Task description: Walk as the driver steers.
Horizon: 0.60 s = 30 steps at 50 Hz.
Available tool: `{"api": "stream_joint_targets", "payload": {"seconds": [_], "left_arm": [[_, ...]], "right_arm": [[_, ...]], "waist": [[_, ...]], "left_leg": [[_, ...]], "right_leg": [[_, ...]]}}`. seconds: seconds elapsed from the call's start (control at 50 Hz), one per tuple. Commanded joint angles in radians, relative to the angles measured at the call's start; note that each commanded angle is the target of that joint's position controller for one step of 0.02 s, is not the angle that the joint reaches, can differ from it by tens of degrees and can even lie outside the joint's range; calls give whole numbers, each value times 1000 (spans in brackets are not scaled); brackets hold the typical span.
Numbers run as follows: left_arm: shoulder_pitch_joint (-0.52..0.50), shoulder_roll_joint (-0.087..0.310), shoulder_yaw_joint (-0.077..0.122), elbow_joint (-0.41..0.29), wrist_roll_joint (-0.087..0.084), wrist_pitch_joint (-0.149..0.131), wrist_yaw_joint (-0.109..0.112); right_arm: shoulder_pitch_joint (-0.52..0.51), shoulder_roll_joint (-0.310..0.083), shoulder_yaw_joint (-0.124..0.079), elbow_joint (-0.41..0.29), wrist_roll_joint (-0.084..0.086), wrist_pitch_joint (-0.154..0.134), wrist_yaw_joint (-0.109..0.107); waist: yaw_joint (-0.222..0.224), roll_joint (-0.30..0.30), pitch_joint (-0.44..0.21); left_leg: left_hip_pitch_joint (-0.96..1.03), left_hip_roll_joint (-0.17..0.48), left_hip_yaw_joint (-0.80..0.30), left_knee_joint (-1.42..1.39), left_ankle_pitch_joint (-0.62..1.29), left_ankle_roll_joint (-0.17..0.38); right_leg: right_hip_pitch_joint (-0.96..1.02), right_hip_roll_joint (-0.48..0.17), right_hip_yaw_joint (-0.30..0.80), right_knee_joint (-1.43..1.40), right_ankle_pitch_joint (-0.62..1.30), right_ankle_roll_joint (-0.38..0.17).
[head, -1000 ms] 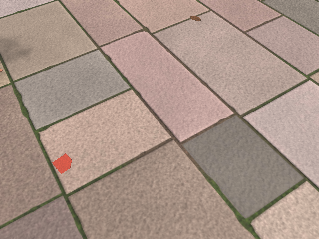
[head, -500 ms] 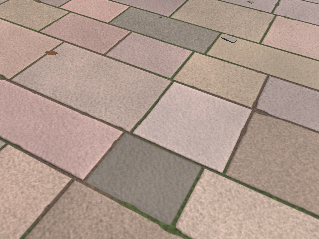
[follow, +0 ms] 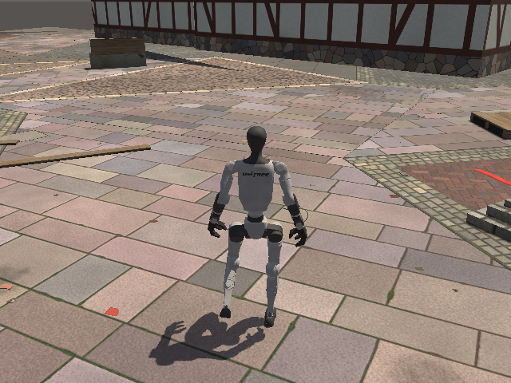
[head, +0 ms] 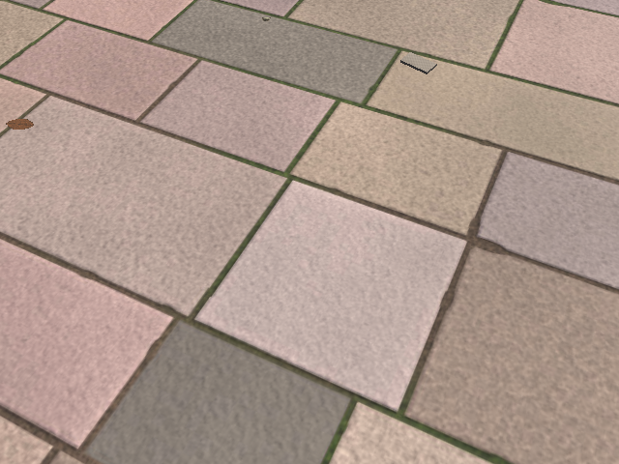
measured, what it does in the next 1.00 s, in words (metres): walks ahead, turning left: left foot, then right foot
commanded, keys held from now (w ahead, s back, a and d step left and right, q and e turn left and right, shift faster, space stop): q+shift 0.68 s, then shift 0.32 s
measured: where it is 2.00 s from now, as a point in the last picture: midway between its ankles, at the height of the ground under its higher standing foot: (246, 362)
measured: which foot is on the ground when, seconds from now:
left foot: up 0.00-0.24, down 0.26-0.78, up 0.80-1.00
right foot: down 0.00-0.26, up 0.28-0.76, down 0.78-1.00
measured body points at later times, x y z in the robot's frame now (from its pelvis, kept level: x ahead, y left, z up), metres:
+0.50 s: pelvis +0.26 -0.01 +0.00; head +0.32 +0.02 +0.45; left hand +0.42 +0.31 -0.06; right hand +0.48 -0.25 -0.09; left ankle +0.34 +0.04 -0.73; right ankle +0.38 -0.18 -0.66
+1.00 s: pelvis +0.38 -0.07 +0.01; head +0.42 -0.05 +0.46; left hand +0.28 +0.22 -0.09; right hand +0.70 -0.15 -0.08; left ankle +0.26 +0.02 -0.66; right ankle +0.50 -0.12 -0.73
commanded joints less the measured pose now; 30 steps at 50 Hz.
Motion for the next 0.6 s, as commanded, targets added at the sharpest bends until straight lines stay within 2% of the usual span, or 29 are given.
{"api": "stream_joint_targets", "payload": {"seconds": [0.02,0.04,0.06,0.08,0.1,0.12,0.14,0.16,0.18,0.22,0.24,0.26,0.28,0.3,0.32,0.34,0.36,0.38,0.42,0.46,0.48,0.54,0.6], "left_arm": [[-88,54,24,-40,-1,-39,13],[-120,61,26,-43,-7,-44,22],[-148,58,24,-45,-4,-42,36],[-171,91,31,-53,-5,-43,43],[-194,98,34,-57,-14,-40,53],[-176,108,37,-53,-19,-32,64],[-129,142,46,-46,-21,-23,78],[-103,178,54,-41,-27,-13,88],[-100,205,60,-41,-36,0,94],[-163,232,71,-68,-57,28,91],[-207,218,68,-87,-66,34,77],[-262,168,54,-100,-78,31,55],[-245,28,21,-121,-44,20,27],[14,12,8,-128,-32,4,14],[22,145,19,-124,-21,-2,15],[-100,190,32,-149,-28,0,21],[-148,189,35,-151,-13,13,36],[-173,179,34,-154,-7,27,44],[-211,165,36,-150,-7,51,45],[-227,111,24,-138,-3,58,48],[-235,100,22,-134,-6,62,50],[-257,104,26,-122,-19,74,57],[-296,109,32,-120,-22,68,59]], "right_arm": [[101,-22,-23,-30,-4,46,5],[70,-16,-24,-48,-13,55,7],[31,-20,-26,-62,-17,63,4],[-1,-4,-19,-95,-25,59,9],[-30,0,-13,-104,-34,52,21],[-65,-4,-11,-107,-37,42,36],[-113,-7,-10,-119,-43,34,51],[-120,-16,-13,-130,-46,33,67],[-88,-33,-21,-135,-42,38,79],[52,-112,-55,-131,-29,66,79],[167,-182,-87,-122,-30,82,66],[277,-226,-112,-106,-29,91,42],[176,-241,-113,-114,-34,82,20],[21,-268,-88,-206,-93,44,26],[-47,-268,-94,-276,-102,21,46],[-103,-228,-92,-292,-64,11,55],[-143,-179,-80,-297,-30,8,49],[-157,-160,-74,-300,-19,11,41],[-172,-160,-78,-310,-34,29,17],[-141,-179,-88,-303,-35,50,-6],[-127,-188,-92,-301,-33,63,-16],[-141,-188,-92,-313,-26,96,-39],[-163,-176,-89,-324,-31,112,-42]], "waist": [[-56,-155,-27],[-66,-161,12],[-65,-150,32],[-78,-175,67],[-70,-152,91],[-46,-118,89],[-16,-68,52],[-12,-64,11],[-31,-95,-40],[-117,-153,-132],[-184,-141,-188],[-253,-63,-208],[-151,295,-66],[47,309,-236],[11,142,-407],[19,-18,-241],[45,-139,-188],[54,-156,-164],[52,-114,-141],[30,-82,-165],[20,-68,-189],[4,-1,-210],[-20,82,-179]], "left_leg": [[-85,49,-1,-7,38,-31],[-106,36,24,-43,69,-38],[-123,20,53,-73,114,-38],[-120,17,73,-181,161,-45],[-93,-3,113,-312,219,-48],[-71,-35,157,-427,296,-45],[-56,-68,205,-514,360,-34],[-37,-98,240,-570,387,-25],[1,-119,252,-594,375,-12],[144,-156,250,-580,275,34],[287,-169,226,-585,243,71],[446,-176,186,-711,345,108],[495,-113,-10,-759,860,184],[607,100,-543,-803,979,421],[617,190,-740,-961,536,474],[494,149,-690,-1026,262,416],[412,116,-628,-1028,145,354],[333,82,-581,-1023,160,321],[247,-8,-444,-1006,281,263],[250,-45,-375,-960,475,246],[264,-51,-371,-944,502,237],[261,-82,-381,-925,323,188],[235,-112,-409,-923,141,150]], "right_leg": [[69,-248,111,-311,651,-43],[40,-225,53,-336,696,-37],[28,-190,-2,-364,716,-27],[-10,-190,-49,-371,736,-37],[-23,-155,-101,-363,725,-29],[5,-130,-132,-335,696,-20],[73,-142,-130,-298,752,-16],[144,-167,-128,-236,891,-13],[199,-191,-125,-172,999,-7],[235,-227,-114,0,1146,-2],[194,-226,-96,170,1093,-5],[108,-169,-86,437,828,27],[-144,72,-50,803,-258,76],[-364,175,191,1075,-422,118],[-352,144,350,1100,-364,97],[-404,112,348,982,-297,69],[-398,61,347,884,-234,62],[-356,44,349,803,-201,64],[-280,33,342,642,-168,86],[-270,54,316,521,-137,118],[-272,65,314,485,-110,133],[-277,78,323,385,-2,154],[-248,87,326,273,50,150]]}}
